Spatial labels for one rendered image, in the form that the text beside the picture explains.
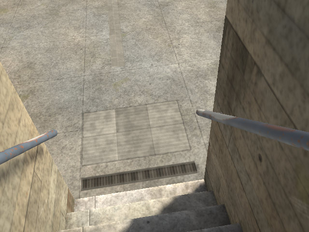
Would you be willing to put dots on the stairs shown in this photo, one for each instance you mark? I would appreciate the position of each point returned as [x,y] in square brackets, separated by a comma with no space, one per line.
[181,207]

